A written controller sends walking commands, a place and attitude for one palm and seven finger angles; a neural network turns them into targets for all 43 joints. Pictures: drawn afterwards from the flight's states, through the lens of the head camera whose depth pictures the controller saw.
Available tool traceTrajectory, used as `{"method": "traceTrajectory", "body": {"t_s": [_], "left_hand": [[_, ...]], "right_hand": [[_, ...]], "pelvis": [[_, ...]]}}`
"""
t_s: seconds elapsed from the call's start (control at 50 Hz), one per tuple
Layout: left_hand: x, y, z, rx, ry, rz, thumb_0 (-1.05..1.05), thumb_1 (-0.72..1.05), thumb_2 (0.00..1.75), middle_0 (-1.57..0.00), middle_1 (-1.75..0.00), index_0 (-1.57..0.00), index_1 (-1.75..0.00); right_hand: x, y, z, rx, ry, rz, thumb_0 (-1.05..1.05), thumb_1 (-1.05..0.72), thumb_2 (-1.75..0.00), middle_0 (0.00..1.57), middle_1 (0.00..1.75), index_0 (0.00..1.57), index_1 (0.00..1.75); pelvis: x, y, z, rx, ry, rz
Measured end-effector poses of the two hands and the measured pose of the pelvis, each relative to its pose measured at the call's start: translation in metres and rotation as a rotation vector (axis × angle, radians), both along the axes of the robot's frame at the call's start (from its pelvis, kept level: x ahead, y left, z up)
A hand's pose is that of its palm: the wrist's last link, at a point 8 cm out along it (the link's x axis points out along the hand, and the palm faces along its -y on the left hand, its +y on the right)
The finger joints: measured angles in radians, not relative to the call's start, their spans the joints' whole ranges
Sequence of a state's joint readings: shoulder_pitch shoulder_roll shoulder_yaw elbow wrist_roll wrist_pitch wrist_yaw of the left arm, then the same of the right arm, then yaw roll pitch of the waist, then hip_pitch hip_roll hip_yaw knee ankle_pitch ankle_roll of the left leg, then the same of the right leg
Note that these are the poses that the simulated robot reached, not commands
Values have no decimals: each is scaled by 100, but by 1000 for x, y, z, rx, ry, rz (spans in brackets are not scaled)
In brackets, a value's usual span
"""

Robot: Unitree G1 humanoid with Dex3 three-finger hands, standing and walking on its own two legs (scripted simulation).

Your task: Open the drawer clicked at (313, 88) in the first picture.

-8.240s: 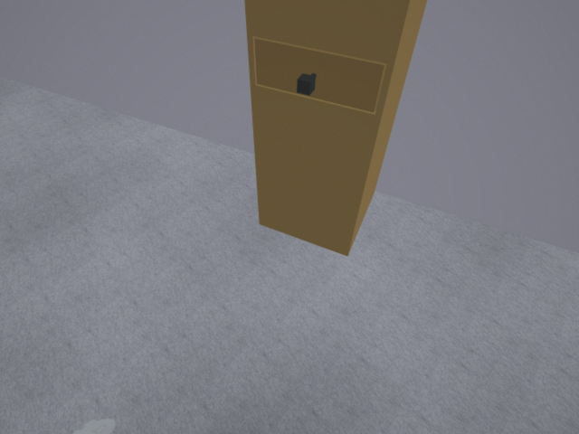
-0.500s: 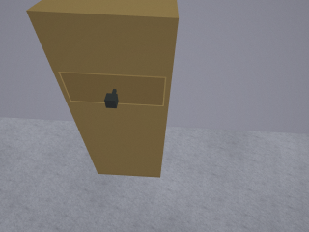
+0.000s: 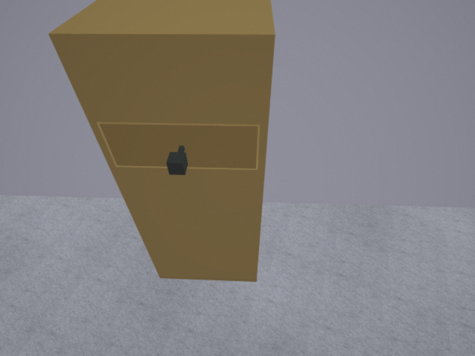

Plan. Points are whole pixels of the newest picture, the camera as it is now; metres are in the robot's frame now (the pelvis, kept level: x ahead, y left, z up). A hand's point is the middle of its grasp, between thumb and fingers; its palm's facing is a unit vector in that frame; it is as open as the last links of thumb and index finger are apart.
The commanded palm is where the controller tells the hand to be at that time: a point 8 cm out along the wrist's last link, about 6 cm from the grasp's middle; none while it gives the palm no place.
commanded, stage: look again from close up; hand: left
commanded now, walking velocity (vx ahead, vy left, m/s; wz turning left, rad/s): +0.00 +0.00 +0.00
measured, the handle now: (179, 158) +0.56 +0.18 +0.00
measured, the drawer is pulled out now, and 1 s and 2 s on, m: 0.00 0.00 0.00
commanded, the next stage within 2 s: raise the hand with hooked fingers in 0.20 s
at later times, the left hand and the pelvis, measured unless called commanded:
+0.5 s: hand (135, 334) +0.18 +0.19 -0.06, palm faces -0.10 -0.62 -0.78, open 7.5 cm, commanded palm +0.13 +0.21 -0.03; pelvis +0.01 -0.02 -0.01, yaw +0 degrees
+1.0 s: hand (128, 293) +0.23 +0.21 -0.01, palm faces +0.05 -0.08 -1.00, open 10.2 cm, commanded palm +0.20 +0.20 +0.05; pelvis +0.01 -0.06 -0.04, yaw +1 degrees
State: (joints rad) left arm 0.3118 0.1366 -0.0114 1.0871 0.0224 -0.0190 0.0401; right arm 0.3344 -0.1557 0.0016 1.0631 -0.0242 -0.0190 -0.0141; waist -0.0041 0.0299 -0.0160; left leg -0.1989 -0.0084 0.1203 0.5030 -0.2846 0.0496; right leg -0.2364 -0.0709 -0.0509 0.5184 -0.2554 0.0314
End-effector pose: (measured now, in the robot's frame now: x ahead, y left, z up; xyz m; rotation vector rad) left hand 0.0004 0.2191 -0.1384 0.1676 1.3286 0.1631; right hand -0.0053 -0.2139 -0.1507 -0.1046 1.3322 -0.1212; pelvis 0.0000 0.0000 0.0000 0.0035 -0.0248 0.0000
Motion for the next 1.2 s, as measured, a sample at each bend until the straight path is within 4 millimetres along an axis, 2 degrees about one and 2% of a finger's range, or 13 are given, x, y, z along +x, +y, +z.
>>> {"method": "traceTrajectory", "body": {"t_s": [0.14,0.32,0.36,0.48,0.54,0.6,0.68,0.74,0.8,0.9,1.0,1.1,1.2], "left_hand": [[16,1,4,9,-3,-14,1,92,90,-19,-29,-20,-30],[13,-10,0,-6,45,-8,1,92,90,-20,-29,-20,-30],[37,-4,14,62,-55,-116,2,93,89,-20,-30,-20,-30],[150,3,113,521,-597,-476,3,88,87,-21,-33,-20,-34],[185,-6,148,787,-755,-679,2,82,85,-21,-36,-20,-37],[189,-20,155,920,-809,-830,1,76,83,-20,-40,-20,-40],[163,-34,141,961,-784,-959,1,67,79,-21,-45,-21,-46],[143,-33,133,1008,-760,-994,0,59,76,-23,-50,-23,-50],[141,-25,137,1084,-782,-975,0,51,73,-24,-55,-24,-55],[172,-12,160,1204,-833,-894,0,39,68,-26,-62,-26,-62],[204,-13,182,1176,-797,-871,0,27,63,-26,-70,-26,-70],[217,-17,195,1100,-786,-960,0,16,58,-27,-77,-27,-77],[223,-10,208,1106,-837,-993,0,5,53,-28,-84,-28,-85]], "right_hand": [[9,-6,3,-7,6,5,1,-92,-90,20,30,20,30],[11,-11,4,-9,52,5,1,-91,-90,20,30,20,30],[19,-18,9,-42,-17,10,1,-92,-90,20,30,20,30],[94,-51,26,-120,-398,55,2,-93,-90,20,30,20,30],[142,-65,40,-130,-538,89,2,-92,-90,20,30,20,30],[186,-74,57,-124,-625,123,2,-92,-90,20,30,20,30],[233,-74,74,-122,-680,224,1,-91,-90,20,30,20,30],[258,-68,75,-126,-689,310,1,-91,-90,20,30,20,30],[274,-58,65,-115,-684,364,1,-91,-90,20,30,20,30],[272,-37,41,-42,-642,365,1,-91,-90,20,30,20,30],[241,-25,26,28,-533,291,1,-91,-90,20,30,20,30],[208,-32,22,16,-432,241,1,-91,-90,21,30,20,30],[191,-51,21,-41,-372,205,1,-91,-90,21,30,20,30]], "pelvis": [[7,-3,3,4,3,-8],[14,-9,3,-1,8,-9],[13,-11,2,4,12,-16],[7,-18,-8,18,65,6],[4,-24,-14,23,112,-19],[2,-31,-19,32,147,-48],[1,-43,-26,43,183,-48],[1,-50,-33,43,205,-27],[1,-56,-42,34,219,1],[4,-59,-48,17,215,29],[12,-56,-36,16,187,20],[20,-50,-23,17,165,2],[23,-42,-17,12,157,2]]}}
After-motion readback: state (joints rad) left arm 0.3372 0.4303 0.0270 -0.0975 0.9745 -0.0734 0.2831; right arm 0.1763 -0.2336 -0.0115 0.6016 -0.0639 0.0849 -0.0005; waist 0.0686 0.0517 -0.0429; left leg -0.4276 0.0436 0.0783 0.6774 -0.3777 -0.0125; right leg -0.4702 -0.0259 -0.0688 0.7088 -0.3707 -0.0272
